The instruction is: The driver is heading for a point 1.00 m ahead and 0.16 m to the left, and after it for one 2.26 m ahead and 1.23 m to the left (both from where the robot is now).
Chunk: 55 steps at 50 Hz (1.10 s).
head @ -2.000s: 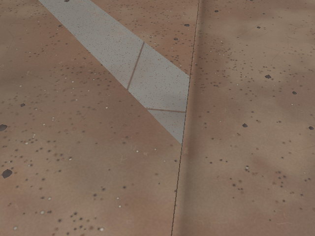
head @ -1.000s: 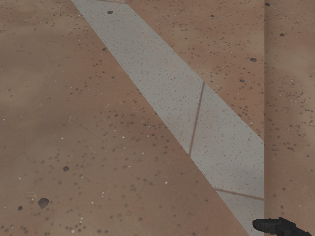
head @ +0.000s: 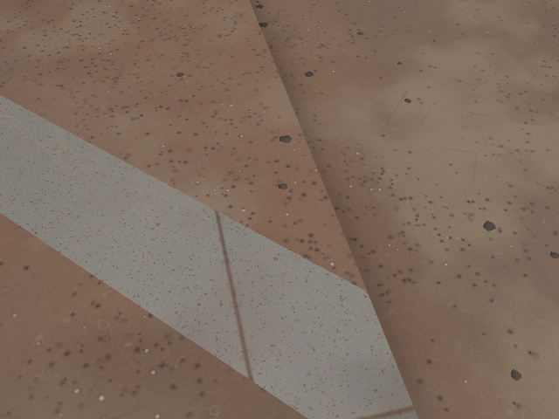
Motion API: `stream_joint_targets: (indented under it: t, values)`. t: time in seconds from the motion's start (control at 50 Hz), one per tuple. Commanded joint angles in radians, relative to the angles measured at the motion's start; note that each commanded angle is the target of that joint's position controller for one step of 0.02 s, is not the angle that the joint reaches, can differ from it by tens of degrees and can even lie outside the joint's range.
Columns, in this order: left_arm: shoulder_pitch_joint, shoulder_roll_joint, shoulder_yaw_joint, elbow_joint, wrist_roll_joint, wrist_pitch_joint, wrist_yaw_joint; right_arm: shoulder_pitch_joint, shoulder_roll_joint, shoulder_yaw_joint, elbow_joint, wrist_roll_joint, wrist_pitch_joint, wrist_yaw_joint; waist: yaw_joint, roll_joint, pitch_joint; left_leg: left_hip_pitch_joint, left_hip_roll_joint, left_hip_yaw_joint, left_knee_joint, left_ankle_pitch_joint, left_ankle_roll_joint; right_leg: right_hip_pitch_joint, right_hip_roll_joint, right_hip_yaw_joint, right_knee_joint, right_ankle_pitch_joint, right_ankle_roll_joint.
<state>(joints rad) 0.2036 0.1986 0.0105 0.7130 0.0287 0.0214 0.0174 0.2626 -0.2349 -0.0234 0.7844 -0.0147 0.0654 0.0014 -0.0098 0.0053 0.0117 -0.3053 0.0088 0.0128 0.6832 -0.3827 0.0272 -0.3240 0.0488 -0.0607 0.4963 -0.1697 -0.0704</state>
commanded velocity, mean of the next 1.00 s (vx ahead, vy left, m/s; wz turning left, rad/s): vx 0.32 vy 0.00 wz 0.28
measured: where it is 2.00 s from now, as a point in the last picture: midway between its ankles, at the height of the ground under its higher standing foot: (217, 326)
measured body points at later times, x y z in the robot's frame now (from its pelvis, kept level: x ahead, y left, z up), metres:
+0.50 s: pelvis +0.04 +0.00 +0.01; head +0.05 -0.02 +0.46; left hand +0.06 +0.29 -0.09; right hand +0.21 -0.24 -0.11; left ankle +0.01 +0.11 -0.68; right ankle +0.02 -0.10 -0.73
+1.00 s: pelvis +0.24 +0.13 +0.01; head +0.27 +0.15 +0.46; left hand +0.17 +0.38 -0.14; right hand +0.43 -0.07 -0.11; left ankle +0.24 +0.21 -0.73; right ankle +0.22 -0.02 -0.64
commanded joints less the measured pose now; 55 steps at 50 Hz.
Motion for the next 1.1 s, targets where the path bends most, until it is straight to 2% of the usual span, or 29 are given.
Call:
stream_joint_targets:
  t: [0.02, 0.04, 0.06, 0.08, 0.12, 0.14, 0.18, 0.22, 0.3, 0.34, 0.36, 0.38, 0.4, 0.42, 0.44, 0.46, 0.52, 0.64, 0.76, 0.8, 0.82, 0.84, 0.86, 0.88, 0.9, 0.94, 0.96, 1.0, 1.1]
  values:
    - [0.006, 0.173, 0.059, -0.046, -0.009, 0.001, 0.020, 0.035, -0.090, -0.023, -0.060, -0.012, -0.030, 0.003, -0.016, -0.055, -0.007, 0.097, -0.009, -0.010, -0.205, 0.092, 0.048, -0.048, -0.238, 0.207, -0.114, -0.109, -0.066]
    - [0.013, 0.142, 0.055, -0.058, -0.011, 0.002, 0.023, 0.054, -0.138, -0.031, -0.070, -0.026, -0.042, 0.001, -0.009, 0.069, -0.010, 0.114, 0.124, -0.218, -0.333, 0.106, 0.082, -0.096, -0.170, 0.137, 0.045, -0.129, -0.014]
    - [-0.020, 0.105, 0.048, -0.090, -0.024, 0.001, 0.023, 0.044, -0.236, -0.063, -0.072, -0.009, -0.041, -0.005, -0.005, 0.258, 0.054, 0.048, 0.291, -0.478, -0.409, 0.252, 0.179, -0.201, 0.012, -0.012, 0.180, -0.240, 0.049]
    - [-0.062, 0.122, 0.051, -0.096, -0.007, 0.007, 0.023, 0.086, -0.239, -0.069, -0.065, -0.017, -0.041, -0.008, -0.047, 0.236, 0.065, 0.026, 0.349, -0.539, -0.446, 0.339, 0.250, -0.221, 0.013, 0.046, 0.381, -0.356, 0.053]
    - [-0.033, 0.115, 0.056, -0.078, -0.013, 0.015, 0.011, 0.027, -0.197, -0.066, -0.069, -0.009, -0.037, -0.016, 0.009, 0.100, 0.039, 0.034, 0.246, -0.406, -0.409, 0.368, 0.237, -0.221, -0.006, 0.103, 0.517, -0.287, 0.062]
    - [-0.019, 0.120, 0.059, -0.074, -0.008, 0.016, 0.007, -0.014, -0.190, -0.067, -0.081, -0.003, -0.035, -0.017, 0.026, 0.103, 0.023, 0.062, 0.200, -0.360, -0.385, 0.421, 0.212, -0.229, -0.007, 0.101, 0.530, -0.248, 0.066]
    - [0.003, 0.124, 0.057, -0.063, 0.008, 0.010, -0.007, -0.001, -0.162, -0.069, -0.087, 0.003, -0.033, -0.008, 0.010, 0.109, -0.055, 0.140, 0.137, -0.339, -0.399, 0.199, 0.199, -0.222, -0.009, 0.078, 0.496, -0.224, 0.081]
    - [-0.061, 0.122, 0.052, -0.088, 0.004, 0.004, -0.022, 0.052, -0.164, -0.077, -0.077, 0.002, -0.031, -0.001, -0.034, 0.136, -0.031, 0.178, 0.140, -0.404, -0.449, -0.079, 0.214, -0.259, -0.014, 0.071, 0.405, -0.231, 0.090]
    - [-0.097, 0.117, 0.042, -0.113, -0.003, -0.020, -0.023, 0.088, -0.206, -0.099, -0.072, -0.010, -0.036, 0.006, -0.057, 0.131, -0.013, 0.146, 0.145, -0.477, -0.436, -0.166, 0.226, -0.163, 0.009, 0.070, 0.201, -0.303, 0.080]
    - [-0.023, 0.118, 0.042, -0.098, -0.015, -0.035, -0.013, 0.025, -0.211, -0.104, -0.089, -0.007, -0.039, 0.011, -0.003, 0.131, -0.009, 0.011, 0.106, -0.473, -0.415, -0.174, 0.202, 0.034, 0.036, 0.063, 0.049, -0.281, 0.055]
    - [0.064, 0.110, 0.043, -0.071, -0.019, -0.045, -0.002, -0.031, -0.204, -0.104, -0.103, 0.000, -0.040, 0.011, 0.060, 0.110, -0.001, -0.101, 0.059, -0.445, -0.374, -0.193, 0.168, 0.202, 0.039, 0.054, -0.104, -0.168, 0.039]
    - [0.153, 0.146, 0.054, -0.045, -0.016, -0.056, 0.013, -0.055, -0.177, -0.101, -0.113, 0.003, -0.046, 0.005, 0.104, 0.061, -0.009, -0.269, -0.002, -0.396, -0.285, -0.232, 0.115, 0.411, -0.012, 0.094, -0.164, -0.131, 0.025]
    - [0.245, 0.239, 0.072, -0.037, -0.007, -0.066, 0.028, -0.049, -0.091, -0.080, -0.136, 0.006, -0.058, 0.005, 0.129, -0.137, -0.054, -0.406, -0.098, -0.241, -0.002, -0.259, 0.058, 0.546, -0.266, 0.357, -0.287, -0.421, -0.006]
    - [0.230, 0.340, 0.095, -0.044, 0.016, -0.066, 0.032, -0.098, -0.084, -0.071, -0.170, -0.003, -0.071, 0.005, 0.129, -0.229, 0.011, -0.568, -0.164, -0.142, 0.188, -0.179, 0.039, 0.453, -0.472, 0.716, -0.401, -0.648, -0.089]
    - [0.187, 0.278, 0.083, -0.036, 0.023, -0.070, 0.031, -0.128, -0.151, -0.083, -0.172, -0.023, -0.078, 0.013, 0.080, -0.094, 0.089, -0.563, -0.059, -0.185, 0.290, -0.078, 0.048, 0.365, -0.462, 0.673, -0.381, -0.623, -0.123]
    - [0.135, 0.215, 0.065, -0.044, 0.010, -0.079, 0.023, -0.096, -0.156, -0.088, -0.147, -0.021, -0.082, 0.028, 0.040, -0.071, 0.109, -0.541, -0.045, -0.176, 0.315, -0.008, 0.041, 0.328, -0.403, 0.573, -0.378, -0.547, -0.107]
    - [0.110, 0.162, 0.050, -0.042, -0.001, -0.101, 0.010, -0.046, -0.143, -0.086, -0.102, -0.028, -0.071, 0.061, 0.019, -0.120, 0.074, -0.486, -0.015, -0.113, 0.416, 0.133, 0.000, 0.310, -0.281, 0.286, -0.377, -0.184, -0.068]
    - [0.242, 0.150, 0.050, 0.041, 0.001, -0.121, -0.018, -0.199, -0.084, -0.054, -0.152, -0.028, -0.070, 0.075, 0.061, -0.103, 0.090, -0.518, -0.016, -0.092, 0.293, 0.250, -0.016, 0.330, -0.263, 0.116, -0.350, 0.185, -0.084]
    - [0.306, 0.184, 0.054, 0.122, -0.015, -0.108, -0.018, -0.335, -0.057, -0.025, -0.201, -0.025, -0.083, 0.079, 0.077, -0.130, 0.104, -0.255, -0.006, 0.088, -0.061, 0.210, 0.042, 0.314, -0.282, 0.077, -0.315, 0.414, -0.091]
    - [0.304, 0.219, 0.059, 0.145, -0.015, -0.100, -0.014, -0.189, -0.089, -0.039, -0.157, -0.027, -0.098, 0.055, -0.001, -0.126, 0.021, -0.043, -0.074, 0.104, -0.132, 0.160, 0.076, 0.336, -0.278, 0.067, -0.116, 0.767, -0.074]
    - [0.295, 0.225, 0.059, 0.151, -0.022, -0.097, -0.013, -0.015, -0.119, -0.052, -0.101, -0.035, -0.113, 0.038, -0.085, -0.098, -0.081, 0.192, -0.078, 0.091, -0.188, 0.223, 0.101, 0.267, -0.242, 0.031, 0.084, 0.775, -0.050]
    - [0.282, 0.189, 0.046, 0.121, -0.028, -0.100, -0.015, 0.163, -0.196, -0.073, -0.067, -0.060, -0.124, 0.017, -0.156, -0.024, -0.220, 0.475, 0.123, -0.111, -0.206, 0.086, 0.139, 0.060, -0.199, 0.013, 0.364, 0.442, -0.034]
    - [0.366, 0.037, 0.012, 0.077, -0.050, -0.099, -0.027, 0.203, -0.297, -0.090, -0.067, -0.066, -0.128, 0.004, -0.102, 0.237, -0.381, 0.740, 0.472, -0.604, -0.286, 0.058, 0.233, -0.280, -0.035, 0.005, 0.716, -0.377, 0.004]
    - [0.285, 0.175, 0.052, 0.098, -0.029, -0.090, -0.015, 0.208, -0.264, -0.091, -0.063, -0.028, -0.119, -0.002, -0.149, 0.104, -0.358, 0.613, 0.445, -0.668, -0.364, 0.059, 0.236, -0.316, -0.032, 0.141, 0.809, -0.319, -0.013]
    - [0.218, 0.163, 0.056, 0.076, -0.032, -0.089, -0.019, 0.105, -0.200, -0.069, -0.052, -0.024, -0.120, -0.004, -0.082, 0.090, -0.181, 0.466, 0.388, -0.475, -0.380, 0.095, 0.201, -0.338, -0.082, 0.144, 0.799, -0.225, -0.022]
    - [0.211, 0.121, 0.050, 0.104, -0.020, -0.081, -0.027, 0.006, -0.096, -0.041, -0.048, -0.016, -0.135, 0.003, -0.020, 0.085, -0.043, 0.256, 0.291, -0.252, -0.452, 0.223, 0.134, -0.270, -0.132, 0.117, 0.697, -0.134, -0.013]
    - [0.243, 0.111, 0.051, 0.122, -0.004, -0.064, -0.034, -0.007, -0.073, -0.033, -0.040, -0.011, -0.141, 0.001, 0.009, 0.105, -0.019, 0.187, 0.260, -0.180, -0.478, 0.268, 0.119, -0.223, -0.140, 0.110, 0.679, -0.123, -0.003]
    - [0.242, 0.085, 0.053, 0.127, 0.000, -0.044, -0.048, 0.011, -0.068, -0.033, -0.023, -0.007, -0.162, 0.000, 0.027, 0.090, -0.004, 0.148, 0.250, -0.107, -0.513, 0.330, 0.121, -0.215, -0.135, 0.102, 0.678, -0.097, 0.002]
    - [0.063, 0.068, 0.054, 0.070, 0.006, -0.030, -0.069, 0.071, -0.070, -0.036, 0.028, -0.006, -0.178, -0.005, 0.023, 0.071, 0.071, 0.182, 0.237, 0.044, -0.558, 0.427, 0.128, -0.389, -0.153, 0.085, 0.578, 0.073, 0.018]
